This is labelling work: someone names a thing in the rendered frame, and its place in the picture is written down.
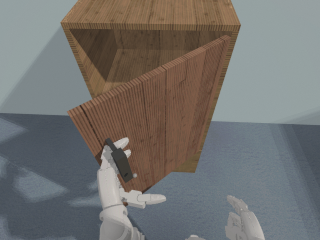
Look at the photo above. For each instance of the cupboard door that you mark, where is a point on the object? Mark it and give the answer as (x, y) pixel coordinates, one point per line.
(163, 113)

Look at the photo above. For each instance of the robot left forearm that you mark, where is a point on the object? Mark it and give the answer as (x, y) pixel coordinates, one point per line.
(116, 225)

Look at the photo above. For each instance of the robot left thigh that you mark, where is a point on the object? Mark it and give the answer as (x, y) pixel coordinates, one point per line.
(137, 235)

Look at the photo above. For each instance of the left robot hand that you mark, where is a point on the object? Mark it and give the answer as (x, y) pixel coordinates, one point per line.
(108, 183)

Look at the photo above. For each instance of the right robot hand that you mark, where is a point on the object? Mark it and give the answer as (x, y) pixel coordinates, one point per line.
(246, 225)

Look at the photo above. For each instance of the handle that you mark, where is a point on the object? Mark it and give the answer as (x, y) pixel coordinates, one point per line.
(121, 161)

